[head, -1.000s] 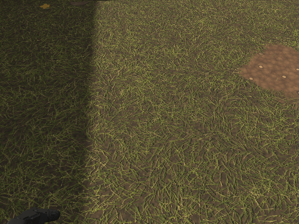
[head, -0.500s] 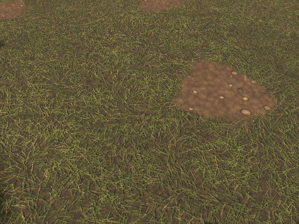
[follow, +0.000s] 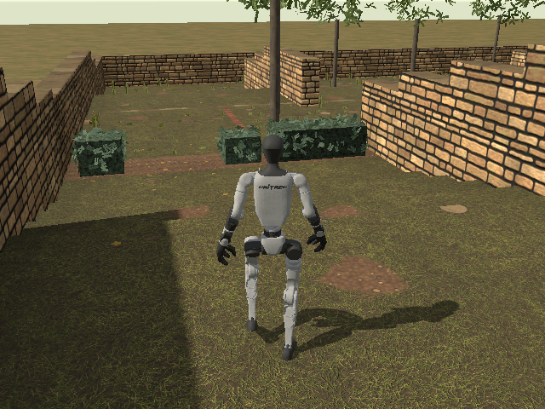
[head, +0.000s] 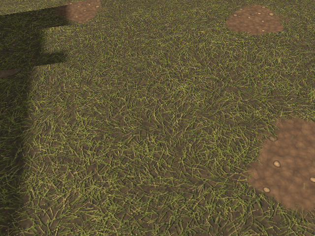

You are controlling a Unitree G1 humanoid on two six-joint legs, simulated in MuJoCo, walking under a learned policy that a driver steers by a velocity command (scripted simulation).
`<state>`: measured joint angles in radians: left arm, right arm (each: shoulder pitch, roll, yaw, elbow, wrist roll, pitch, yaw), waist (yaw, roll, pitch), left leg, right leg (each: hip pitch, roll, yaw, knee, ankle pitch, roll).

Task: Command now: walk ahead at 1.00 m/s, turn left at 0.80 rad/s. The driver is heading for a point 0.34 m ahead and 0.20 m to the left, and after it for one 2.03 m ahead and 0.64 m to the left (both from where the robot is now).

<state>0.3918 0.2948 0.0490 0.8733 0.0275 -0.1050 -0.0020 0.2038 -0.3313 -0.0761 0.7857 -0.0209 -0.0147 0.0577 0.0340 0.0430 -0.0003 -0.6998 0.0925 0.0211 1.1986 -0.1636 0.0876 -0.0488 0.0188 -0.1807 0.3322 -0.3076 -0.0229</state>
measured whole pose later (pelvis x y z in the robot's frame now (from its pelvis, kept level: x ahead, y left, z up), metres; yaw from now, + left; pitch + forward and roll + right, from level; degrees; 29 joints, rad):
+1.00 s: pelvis +0.54 +0.07 -0.01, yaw +39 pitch +1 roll -1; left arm 0.25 0.29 0.07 0.70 -0.03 0.01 0.00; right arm 0.13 -0.24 -0.02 0.64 -0.05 0.04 -0.02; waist 0.05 -0.02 0.04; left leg -0.31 0.00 -0.04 0.58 -0.29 0.02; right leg -0.49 0.07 0.06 0.69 -0.35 0.01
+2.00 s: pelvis +0.60 +0.06 +0.00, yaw +5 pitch +2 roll -1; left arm 0.11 0.26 0.06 0.64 -0.01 0.03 0.02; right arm 0.20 -0.25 -0.06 0.67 0.02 0.03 -0.01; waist -0.04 -0.01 0.04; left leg -0.34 -0.05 -0.15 0.50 -0.19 0.01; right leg -0.27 0.05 0.11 0.64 -0.45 0.08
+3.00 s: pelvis +0.71 +0.14 -0.01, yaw +39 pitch +3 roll +0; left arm 0.28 0.32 0.05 0.71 0.02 -0.04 -0.06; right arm 0.26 -0.31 -0.04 0.63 -0.05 -0.03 0.01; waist 0.02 0.04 -0.08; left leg -0.23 0.00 -0.03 0.62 -0.41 0.04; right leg -0.31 0.01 -0.05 0.58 -0.33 -0.06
